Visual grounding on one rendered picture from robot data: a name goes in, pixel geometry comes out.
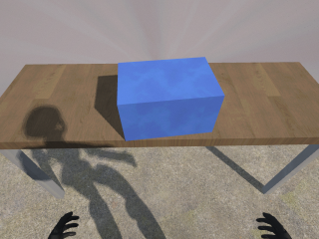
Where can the left robot hand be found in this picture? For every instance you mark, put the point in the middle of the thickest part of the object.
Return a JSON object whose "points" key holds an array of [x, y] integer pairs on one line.
{"points": [[61, 226]]}

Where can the table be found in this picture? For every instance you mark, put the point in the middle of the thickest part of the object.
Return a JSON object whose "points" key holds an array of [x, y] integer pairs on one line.
{"points": [[53, 106]]}

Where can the right robot hand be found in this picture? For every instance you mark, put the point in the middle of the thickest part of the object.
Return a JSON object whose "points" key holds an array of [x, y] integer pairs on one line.
{"points": [[276, 227]]}

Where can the carton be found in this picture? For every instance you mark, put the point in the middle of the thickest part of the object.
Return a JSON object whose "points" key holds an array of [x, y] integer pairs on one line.
{"points": [[171, 97]]}

